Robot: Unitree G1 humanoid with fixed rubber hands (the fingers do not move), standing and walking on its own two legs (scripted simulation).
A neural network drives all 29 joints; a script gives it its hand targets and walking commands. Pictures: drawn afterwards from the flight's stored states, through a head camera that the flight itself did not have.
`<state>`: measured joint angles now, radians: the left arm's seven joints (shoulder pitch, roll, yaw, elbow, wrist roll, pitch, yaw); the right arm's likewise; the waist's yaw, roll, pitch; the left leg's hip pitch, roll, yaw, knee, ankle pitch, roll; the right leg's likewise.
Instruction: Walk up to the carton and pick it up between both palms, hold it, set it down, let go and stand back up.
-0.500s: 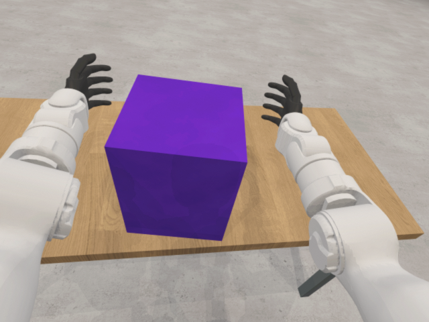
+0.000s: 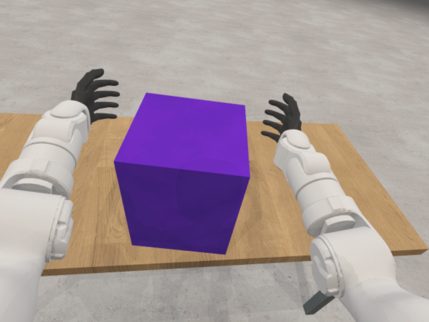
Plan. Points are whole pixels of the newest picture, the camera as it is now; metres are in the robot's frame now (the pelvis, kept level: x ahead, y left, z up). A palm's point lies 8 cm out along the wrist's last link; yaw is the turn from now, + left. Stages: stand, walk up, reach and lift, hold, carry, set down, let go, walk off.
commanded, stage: set down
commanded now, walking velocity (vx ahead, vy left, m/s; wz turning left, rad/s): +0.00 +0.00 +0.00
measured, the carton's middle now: (187, 176) +0.44 -0.04 +0.04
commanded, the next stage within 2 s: none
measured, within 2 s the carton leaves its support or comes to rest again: neither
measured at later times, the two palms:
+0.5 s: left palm (59, 154) +0.42 +0.19 +0.15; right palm (287, 168) +0.34 -0.20 +0.15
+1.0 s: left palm (46, 210) +0.35 +0.21 +0.09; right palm (291, 212) +0.28 -0.20 +0.10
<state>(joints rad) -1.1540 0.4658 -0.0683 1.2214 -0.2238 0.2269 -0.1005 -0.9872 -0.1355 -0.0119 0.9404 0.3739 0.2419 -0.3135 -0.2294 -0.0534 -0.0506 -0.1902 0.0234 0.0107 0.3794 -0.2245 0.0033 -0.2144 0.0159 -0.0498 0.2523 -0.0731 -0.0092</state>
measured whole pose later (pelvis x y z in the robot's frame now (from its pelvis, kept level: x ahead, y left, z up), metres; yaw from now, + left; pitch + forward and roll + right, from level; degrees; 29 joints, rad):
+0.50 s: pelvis -0.01 +0.02 +0.00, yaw -1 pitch -3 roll -2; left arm -0.78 0.42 0.02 0.73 -0.19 0.38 -0.12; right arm -0.64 -0.12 -0.11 0.53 0.27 0.34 -0.28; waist -0.15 -0.06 0.02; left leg -0.12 0.01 0.03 0.42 -0.25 0.03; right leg -0.14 0.00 -0.03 0.28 -0.08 0.01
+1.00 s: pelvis +0.00 +0.01 +0.00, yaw -1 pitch -5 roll -2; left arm -0.32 0.37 0.09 0.24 -0.18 0.41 -0.16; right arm -0.16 -0.10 -0.06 0.05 0.25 0.33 -0.28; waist -0.08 -0.03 0.09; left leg -0.05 0.02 0.04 0.41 -0.26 0.02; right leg -0.08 0.01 -0.02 0.28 -0.11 0.01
